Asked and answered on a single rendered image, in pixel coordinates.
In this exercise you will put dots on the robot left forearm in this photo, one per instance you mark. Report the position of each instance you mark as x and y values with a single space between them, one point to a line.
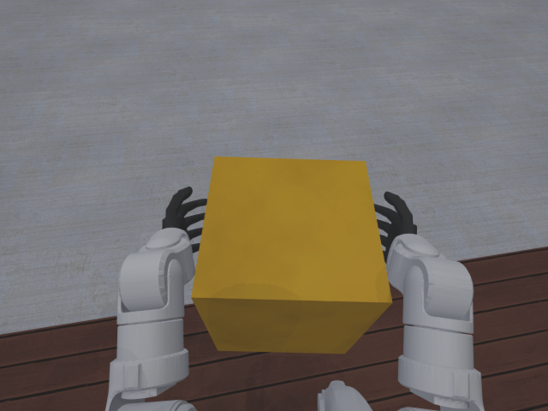
150 355

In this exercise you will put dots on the carton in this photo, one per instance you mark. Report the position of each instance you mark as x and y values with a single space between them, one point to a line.
290 256

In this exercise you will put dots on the robot right forearm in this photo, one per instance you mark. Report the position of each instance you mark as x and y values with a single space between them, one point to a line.
437 363

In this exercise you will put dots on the right robot hand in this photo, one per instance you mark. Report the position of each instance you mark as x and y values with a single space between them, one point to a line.
401 221

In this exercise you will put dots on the left robot hand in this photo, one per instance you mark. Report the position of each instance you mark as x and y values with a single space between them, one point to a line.
176 211

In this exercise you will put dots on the robot right thigh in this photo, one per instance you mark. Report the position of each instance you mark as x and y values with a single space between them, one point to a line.
342 398

